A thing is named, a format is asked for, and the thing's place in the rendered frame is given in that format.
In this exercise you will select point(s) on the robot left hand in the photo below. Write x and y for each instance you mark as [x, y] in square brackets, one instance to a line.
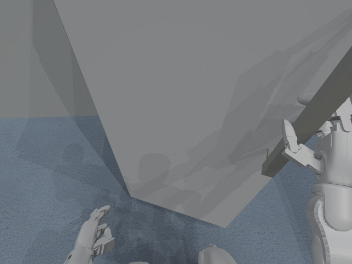
[90, 233]

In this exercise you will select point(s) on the left robot forearm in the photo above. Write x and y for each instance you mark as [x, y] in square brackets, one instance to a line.
[80, 255]

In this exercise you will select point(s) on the robot right thigh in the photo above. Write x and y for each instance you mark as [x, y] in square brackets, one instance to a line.
[215, 255]

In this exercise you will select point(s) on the fridge door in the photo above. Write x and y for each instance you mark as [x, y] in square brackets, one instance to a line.
[192, 93]

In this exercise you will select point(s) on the right robot forearm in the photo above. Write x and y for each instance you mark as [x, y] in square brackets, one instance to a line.
[330, 215]

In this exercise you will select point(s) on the handle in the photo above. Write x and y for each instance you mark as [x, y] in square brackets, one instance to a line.
[331, 95]

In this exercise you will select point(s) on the robot right hand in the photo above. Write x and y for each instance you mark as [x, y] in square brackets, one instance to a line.
[334, 145]

